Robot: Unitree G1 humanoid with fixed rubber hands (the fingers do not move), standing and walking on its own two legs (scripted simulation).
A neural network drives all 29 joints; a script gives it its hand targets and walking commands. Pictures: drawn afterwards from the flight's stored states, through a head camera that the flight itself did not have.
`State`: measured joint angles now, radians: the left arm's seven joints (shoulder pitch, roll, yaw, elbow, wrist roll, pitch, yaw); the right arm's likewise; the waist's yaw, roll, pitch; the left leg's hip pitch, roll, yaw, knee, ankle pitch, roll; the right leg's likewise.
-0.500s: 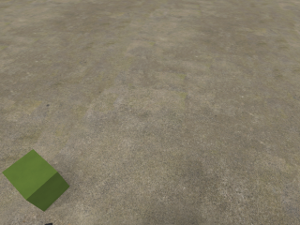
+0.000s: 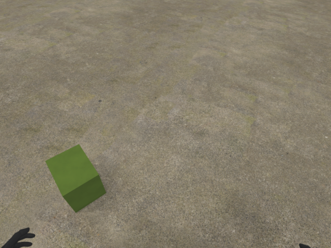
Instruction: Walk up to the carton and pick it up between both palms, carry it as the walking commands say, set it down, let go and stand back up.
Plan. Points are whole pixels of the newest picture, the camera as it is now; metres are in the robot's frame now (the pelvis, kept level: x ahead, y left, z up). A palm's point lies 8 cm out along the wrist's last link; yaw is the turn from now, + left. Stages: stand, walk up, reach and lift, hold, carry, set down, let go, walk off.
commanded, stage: walk up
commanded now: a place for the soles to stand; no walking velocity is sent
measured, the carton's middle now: (77, 177) +0.62 +0.47 -0.62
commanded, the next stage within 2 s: none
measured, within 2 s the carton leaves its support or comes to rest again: neither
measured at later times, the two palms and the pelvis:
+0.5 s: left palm out of the picture -0.03 +0.36 -0.05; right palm (209, 146) +0.44 -0.15 -0.06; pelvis +0.14 +0.05 +0.01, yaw +25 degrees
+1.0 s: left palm out of the picture +0.06 +0.37 -0.07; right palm (188, 135) +0.52 -0.10 -0.10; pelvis +0.24 +0.08 +0.00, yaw +45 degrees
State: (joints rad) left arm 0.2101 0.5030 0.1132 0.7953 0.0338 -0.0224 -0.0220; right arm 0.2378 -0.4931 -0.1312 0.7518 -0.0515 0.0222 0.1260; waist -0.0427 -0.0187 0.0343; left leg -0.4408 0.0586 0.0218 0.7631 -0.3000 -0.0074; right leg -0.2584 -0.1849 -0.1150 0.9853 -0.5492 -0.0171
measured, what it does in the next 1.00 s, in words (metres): walks ahead, turning left: right foot, then left foot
